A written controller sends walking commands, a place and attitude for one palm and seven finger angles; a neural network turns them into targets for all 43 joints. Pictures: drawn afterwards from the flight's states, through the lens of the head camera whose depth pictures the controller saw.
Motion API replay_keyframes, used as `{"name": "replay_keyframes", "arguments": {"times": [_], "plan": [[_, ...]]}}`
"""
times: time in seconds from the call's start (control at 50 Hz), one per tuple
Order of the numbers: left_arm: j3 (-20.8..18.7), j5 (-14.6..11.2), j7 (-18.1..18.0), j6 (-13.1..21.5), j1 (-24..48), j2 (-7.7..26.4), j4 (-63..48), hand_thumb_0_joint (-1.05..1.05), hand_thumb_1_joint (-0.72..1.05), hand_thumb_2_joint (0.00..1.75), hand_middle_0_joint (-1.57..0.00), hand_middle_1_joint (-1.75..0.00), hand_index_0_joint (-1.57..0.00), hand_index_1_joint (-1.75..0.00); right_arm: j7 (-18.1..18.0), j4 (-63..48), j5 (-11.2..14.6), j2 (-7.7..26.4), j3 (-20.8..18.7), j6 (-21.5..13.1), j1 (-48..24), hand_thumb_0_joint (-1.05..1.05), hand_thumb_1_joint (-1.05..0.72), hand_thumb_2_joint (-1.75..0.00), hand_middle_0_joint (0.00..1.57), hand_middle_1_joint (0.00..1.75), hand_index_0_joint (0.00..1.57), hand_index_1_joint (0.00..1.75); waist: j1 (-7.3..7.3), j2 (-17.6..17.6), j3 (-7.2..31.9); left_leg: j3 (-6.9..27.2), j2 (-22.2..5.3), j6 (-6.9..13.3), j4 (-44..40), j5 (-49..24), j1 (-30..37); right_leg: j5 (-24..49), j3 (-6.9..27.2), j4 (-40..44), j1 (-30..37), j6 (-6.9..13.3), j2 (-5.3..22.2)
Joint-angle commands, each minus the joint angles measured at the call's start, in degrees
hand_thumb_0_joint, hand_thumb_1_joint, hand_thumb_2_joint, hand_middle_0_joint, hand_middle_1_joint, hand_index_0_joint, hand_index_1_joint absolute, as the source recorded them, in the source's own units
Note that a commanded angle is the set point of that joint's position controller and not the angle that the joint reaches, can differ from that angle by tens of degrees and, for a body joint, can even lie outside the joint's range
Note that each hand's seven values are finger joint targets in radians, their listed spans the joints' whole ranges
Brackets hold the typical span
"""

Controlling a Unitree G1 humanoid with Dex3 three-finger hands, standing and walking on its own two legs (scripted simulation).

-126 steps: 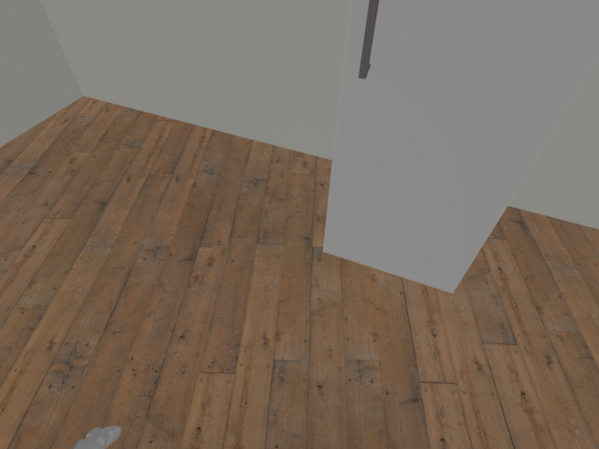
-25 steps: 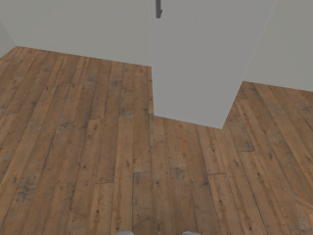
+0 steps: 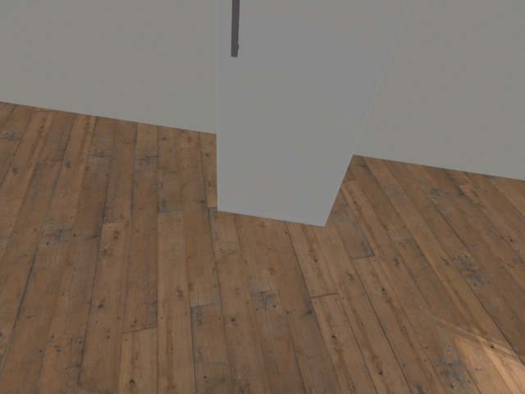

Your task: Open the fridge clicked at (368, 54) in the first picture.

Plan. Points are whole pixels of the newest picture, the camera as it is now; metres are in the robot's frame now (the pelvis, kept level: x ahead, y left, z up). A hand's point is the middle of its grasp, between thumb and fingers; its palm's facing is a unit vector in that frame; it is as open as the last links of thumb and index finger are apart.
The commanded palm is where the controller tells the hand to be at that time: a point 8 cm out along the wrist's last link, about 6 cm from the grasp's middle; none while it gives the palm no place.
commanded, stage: take the last steps up to it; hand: left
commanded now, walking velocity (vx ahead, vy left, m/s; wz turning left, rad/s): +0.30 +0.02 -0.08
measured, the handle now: out of the picture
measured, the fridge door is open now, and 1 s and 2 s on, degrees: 0 0 0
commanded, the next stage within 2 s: come to a stop and stand still in 1.44 s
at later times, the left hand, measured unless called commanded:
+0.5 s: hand out of the picture +0.04 +0.17 -0.18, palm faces +0.05 -0.98 -0.18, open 7.3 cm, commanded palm none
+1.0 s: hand (142, 286) +0.35 +0.27 -0.17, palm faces +0.01 -0.99 -0.16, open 7.4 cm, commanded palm none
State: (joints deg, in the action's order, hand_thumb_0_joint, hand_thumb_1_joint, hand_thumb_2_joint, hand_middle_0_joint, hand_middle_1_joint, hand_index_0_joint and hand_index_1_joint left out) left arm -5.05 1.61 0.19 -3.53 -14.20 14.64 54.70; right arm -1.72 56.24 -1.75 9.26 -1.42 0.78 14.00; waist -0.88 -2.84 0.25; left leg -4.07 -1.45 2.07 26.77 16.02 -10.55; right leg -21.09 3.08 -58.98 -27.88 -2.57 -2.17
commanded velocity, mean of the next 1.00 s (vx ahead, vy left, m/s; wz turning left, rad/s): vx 0.30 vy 0.02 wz -0.01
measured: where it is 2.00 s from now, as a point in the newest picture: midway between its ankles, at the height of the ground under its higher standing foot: (250, 322)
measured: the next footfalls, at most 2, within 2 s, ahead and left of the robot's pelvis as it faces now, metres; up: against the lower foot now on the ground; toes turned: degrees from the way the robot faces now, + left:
right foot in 0.24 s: +0.03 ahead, -0.14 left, +0.00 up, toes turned -8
left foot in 0.64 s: +0.28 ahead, +0.16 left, +0.00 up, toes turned +9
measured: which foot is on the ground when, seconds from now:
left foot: down 0.00-0.24, up 0.26-0.62, down 0.64-1.00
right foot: up 0.00-0.22, down 0.24-0.64, up 0.66-1.00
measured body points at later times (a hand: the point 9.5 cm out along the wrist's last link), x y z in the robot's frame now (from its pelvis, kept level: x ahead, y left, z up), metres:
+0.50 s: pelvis +0.08 +0.00 +0.00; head +0.08 +0.00 +0.45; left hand +0.04 +0.22 -0.16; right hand +0.06 -0.24 -0.16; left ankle +0.16 +0.13 -0.69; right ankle -0.01 -0.13 -0.74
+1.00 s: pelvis +0.27 +0.09 +0.00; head +0.27 +0.10 +0.45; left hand +0.34 +0.32 -0.15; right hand +0.24 -0.13 -0.15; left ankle +0.24 +0.16 -0.74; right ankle +0.32 -0.06 -0.66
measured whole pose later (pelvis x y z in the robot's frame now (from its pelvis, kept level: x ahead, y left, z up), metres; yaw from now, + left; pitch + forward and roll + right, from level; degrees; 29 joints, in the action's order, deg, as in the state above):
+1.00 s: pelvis +0.27 +0.09 +0.00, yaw -3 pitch -1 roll +1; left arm -4.6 1.8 0.7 0.0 -11.5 10.4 59.0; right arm -1.3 63.2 -1.4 6.5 -2.2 -4.1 20.3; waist 0.2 -2.6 0.3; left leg -12.5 0.9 3.9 19.6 14.3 -5.1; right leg -9.2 -2.6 -60.8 -34.2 -2.0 6.6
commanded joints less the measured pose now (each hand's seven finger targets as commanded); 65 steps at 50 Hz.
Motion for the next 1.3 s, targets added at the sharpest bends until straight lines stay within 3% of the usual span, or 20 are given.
{"name": "replay_keyframes", "arguments": {"times": [0.0, 0.08, 0.18, 0.2, 0.22, 0.24, 0.34, 0.54, 0.6, 0.64, 0.66, 0.72, 0.8, 0.96, 1.12, 1.18, 1.2, 1.22, 1.24, 1.28], "plan": [[0.84, 0.30, 0.82, 1.85, 2.73, 0.88, -3.92, 0.00, 0.90, 0.90, -0.20, -0.30, -0.20, -0.30, -0.49, -1.54, -0.05, 10.32, -2.75, -2.44, 4.98, 0.00, -0.90, -0.90, 0.20, 0.30, 0.20, 0.30, 3.03, 11.59, -4.09, 12.92, -13.96, 7.76, -14.24, 2.72, 4.95, -1.47, -3.31, 4.93, -5.77, 0.45, 3.04], [1.92, 0.18, 1.13, 3.06, 6.02, -0.68, -4.11, 0.00, 0.90, 0.90, -0.20, -0.30, -0.20, -0.30, -0.10, 1.66, -0.27, 10.54, -2.79, -2.69, 10.20, 0.00, -0.90, -0.90, 0.20, 0.30, 0.20, 0.30, 4.92, 11.54, -4.43, 14.02, -15.34, 8.16, -14.07, 1.97, 6.74, -5.62, -6.64, 18.04, 0.00, 1.61, 3.99], [1.48, -0.11, 0.57, 4.54, -4.40, -0.17, 1.14, 0.00, 0.90, 0.90, -0.20, -0.30, -0.20, -0.30, 0.49, 3.24, 0.52, 8.35, -2.10, -2.70, 7.84, 0.00, -0.90, -0.90, 0.20, 0.30, 0.20, 0.30, -0.96, 5.99, -2.27, 7.53, -9.41, 2.98, -3.85, 6.18, -8.54, 5.00, -7.18, 37.12, 26.05, 3.50, 4.25], [0.82, 0.16, -0.03, 5.24, -9.60, 3.10, 3.17, 0.00, 0.90, 0.90, -0.20, -0.30, -0.20, -0.30, 0.74, 2.61, 1.03, 5.91, -1.41, -3.06, 6.94, 0.00, -0.90, -0.90, 0.20, 0.30, 0.20, 0.30, -3.17, -1.38, -0.43, 1.80, -5.52, 0.58, 6.05, 9.56, -17.94, -0.57, 2.06, 40.91, 35.94, 5.98, 12.76], [-0.44, 0.20, -0.70, 5.47, -14.76, 8.40, 4.62, 0.00, 0.90, 0.90, -0.20, -0.30, -0.20, -0.30, 1.07, 0.11, 0.94, 3.74, -0.95, -3.34, 3.59, 0.00, -0.90, -0.90, 0.20, 0.30, 0.20, 0.30, -5.71, -14.68, -2.07, -3.74, -0.48, -1.90, 19.58, 17.26, -30.20, -6.44, 20.12, 48.08, 39.94, 11.62, 25.10], [-0.34, -0.44, -1.12, 5.35, -17.07, 8.64, 5.15, 0.00, 0.90, 0.90, -0.20, -0.30, -0.20, -0.30, 1.37, -1.36, 0.00, 7.12, -1.73, -3.06, -0.47, 0.00, -0.90, -0.90, 0.20, 0.30, 0.20, 0.30, -6.63, -7.80, -3.61, 1.47, -2.50, -1.74, 26.68, 16.63, -32.29, -11.61, 23.20, 50.62, 34.65, 14.36, 28.30], [1.10, -0.13, -1.57, 6.88, -8.07, 1.28, 4.31, 0.00, 0.90, 0.90, -0.20, -0.30, -0.20, -0.30, 2.80, 2.00, -0.19, 3.49, -2.39, -1.56, 4.04, 0.00, -0.90, -0.90, 0.20, 0.30, 0.20, 0.30, 0.18, -3.46, -10.20, 1.40, -5.83, -3.16, 32.14, 1.04, -28.02, -1.34, 5.82, 51.26, 20.95, 10.37, 20.50], [0.85, 0.48, -1.69, 7.78, -10.06, 3.72, 7.57, 0.00, 0.90, 0.90, -0.20, -0.30, -0.20, -0.30, 4.48, -1.78, 0.82, 2.58, -2.40, -2.35, -2.06, 0.00, -0.90, -0.90, 0.20, 0.30, 0.20, 0.30, 0.43, -6.58, -10.51, -2.74, -5.15, -2.58, 14.29, -3.90, -16.49, 10.26, -3.76, 47.23, 17.15, 8.07, 19.14], [0.74, 0.18, -1.47, 7.25, -10.50, 2.82, 8.00, 0.00, 0.90, 0.90, -0.20, -0.30, -0.20, -0.30, 3.17, 2.88, 0.06, 7.08, -3.48, -3.56, 13.48, 0.00, -0.90, -0.90, 0.20, 0.30, 0.20, 0.30, 6.94, 3.92, -0.93, -3.54, -2.05, -1.59, 4.85, -4.05, 6.88, 19.01, -9.08, 24.11, 13.92, 5.67, 13.98], [1.56, -0.88, -0.71, 6.66, -13.55, -2.23, 5.62, 0.00, 0.90, 0.90, -0.20, -0.30, -0.20, -0.30, 1.39, 5.71, -0.04, 17.42, -5.42, -4.05, 24.08, 0.00, -0.90, -0.90, 0.20, 0.30, 0.20, 0.30, 8.28, 27.95, 9.98, 29.01, -23.05, 4.95, -10.16, -2.98, 20.84, -14.16, -9.32, -10.08, -3.64, 2.60, 1.27], [1.60, -0.86, -0.92, 6.47, -10.59, -1.59, 4.55, 0.00, 0.90, 0.90, -0.20, -0.30, -0.20, -0.30, 0.70, 5.27, 0.40, 16.95, -5.20, -3.55, 20.39, 0.00, -0.90, -0.90, 0.20, 0.30, 0.20, 0.30, 7.73, 22.71, 8.66, 29.48, -24.40, 6.24, -12.68, 1.38, 18.17, -11.91, -3.86, -17.72, -6.21, 3.78, 4.40], [1.00, -0.16, 0.07, 6.57, -4.57, -2.35, 5.58, 0.00, 0.90, 0.90, -0.20, -0.30, -0.20, -0.30, 0.44, 2.77, 0.27, 7.77, -2.67, -4.91, 8.46, 0.00, -0.90, -0.90, 0.20, 0.30, 0.20, 0.30, 3.76, 6.87, -2.26, 15.75, -19.17, 4.40, -12.75, -6.57, 1.93, 2.42, -2.84, -17.57, -6.74, 3.33, 9.95], [1.03, 0.45, 0.23, 4.34, -9.83, -5.00, 7.05, 0.00, 0.90, 0.90, -0.20, -0.30, -0.20, -0.30, 0.14, 3.44, 0.62, 3.79, -1.92, -6.06, 6.07, 0.00, -0.90, -0.90, 0.20, 0.30, 0.20, 0.30, -0.35, 8.42, -3.08, 4.79, -14.71, 3.03, -16.08, -9.21, -3.98, 8.50, -3.61, -11.84, -2.11, 1.91, 9.44], [0.57, 0.39, 0.86, 3.71, 2.01, -2.98, 1.92, 0.00, 0.90, 0.90, -0.20, -0.30, -0.20, -0.30, -0.09, 5.86, 0.71, 4.12, -2.19, -6.10, 11.66, 0.00, -0.90, -0.90, 0.20, 0.30, 0.20, 0.30, 1.57, 4.95, -7.48, 5.19, -16.09, 6.65, -18.89, -10.95, 5.78, 12.97, -4.07, 1.83, -12.48, 0.59, 10.51], [1.28, 0.04, 1.10, 4.94, 11.56, -4.87, -1.24, 0.00, 0.90, 0.90, -0.20, -0.30, -0.20, -0.30, -0.20, 8.99, -0.32, 4.51, -2.21, -5.23, 17.30, 0.00, -0.90, -0.90, 0.20, 0.30, 0.20, 0.30, 4.84, 7.75, -9.51, 1.44, -15.96, 7.09, -13.33, -23.24, 10.54, 7.48, -9.47, 20.14, -6.41, 3.35, 7.62], [0.85, 0.11, 0.92, 5.90, 3.90, -3.67, 1.18, 0.00, 0.90, 0.90, -0.20, -0.30, -0.20, -0.30, -0.17, 9.16, 0.02, 5.21, -2.17, -4.92, 15.96, 0.00, -0.90, -0.90, 0.20, 0.30, 0.20, 0.30, 1.09, 6.84, -4.33, -1.71, -13.97, 5.17, -2.59, -36.01, 8.84, 8.29, -12.95, 27.60, 8.44, 5.30, 3.16], [0.33, 0.27, 0.69, 6.44, -3.84, -2.20, 3.75, 0.00, 0.90, 0.90, -0.20, -0.30, -0.20, -0.30, -0.02, 9.02, 0.51, 5.17, -2.15, -5.03, 15.01, 0.00, -0.90, -0.90, 0.20, 0.30, 0.20, 0.30, -2.50, 5.26, 0.22, -3.72, -11.93, 3.39, 6.06, -36.07, 5.00, 12.51, -12.57, 30.36, 19.99, 6.13, 2.77], [-0.74, 0.56, 0.11, 7.26, -12.32, 1.82, 6.28, 0.00, 0.90, 0.90, -0.20, -0.30, -0.20, -0.30, 0.58, 8.18, 1.21, 3.98, -2.09, -5.26, 14.25, 0.00, -0.90, -0.90, 0.20, 0.30, 0.20, 0.30, -5.96, -0.71, 6.82, -6.17, -8.60, 1.13, 19.64, -26.33, -5.18, 13.29, -2.65, 31.62, 34.20, 9.66, 11.31], [-2.09, 0.08, -0.55, 7.57, -18.87, 7.70, 7.76, 0.00, 0.90, 0.90, -0.20, -0.30, -0.20, -0.30, 0.77, 6.29, 1.68, 0.98, -1.32, -5.61, 15.48, 0.00, -0.90, -0.90, 0.20, 0.30, 0.20, 0.30, -6.35, -12.46, 13.61, -7.07, 0.49, -1.71, 37.58, 13.10, -19.86, 22.37, 20.26, 36.50, 47.36, 16.70, 26.34], [-1.71, -0.83, -1.21, 7.21, -12.10, 6.40, 6.88, 0.00, 0.90, 0.90, -0.20, -0.30, -0.20, -0.30, 0.77, 5.36, 1.52, 2.00, -2.04, -4.70, 10.14, 0.00, -0.90, -0.90, 0.20, 0.30, 0.20, 0.30, -4.51, -5.04, 7.67, 2.50, -3.34, -0.10, 49.60, 12.73, -23.69, 15.75, 17.77, 41.74, 36.23, 18.07, 26.59]]}}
